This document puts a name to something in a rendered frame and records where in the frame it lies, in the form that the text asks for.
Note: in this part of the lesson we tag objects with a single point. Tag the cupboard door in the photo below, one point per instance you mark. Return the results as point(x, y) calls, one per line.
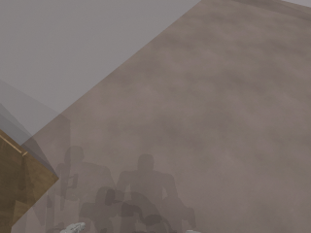
point(10, 165)

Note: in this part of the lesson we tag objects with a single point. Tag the robot left hand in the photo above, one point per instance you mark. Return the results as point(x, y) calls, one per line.
point(74, 228)

